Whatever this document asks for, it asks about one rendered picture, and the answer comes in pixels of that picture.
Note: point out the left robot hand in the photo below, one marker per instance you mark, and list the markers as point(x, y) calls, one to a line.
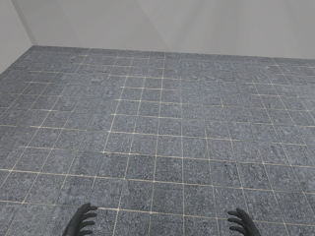
point(76, 223)

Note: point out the right robot hand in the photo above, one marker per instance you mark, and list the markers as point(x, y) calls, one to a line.
point(249, 227)

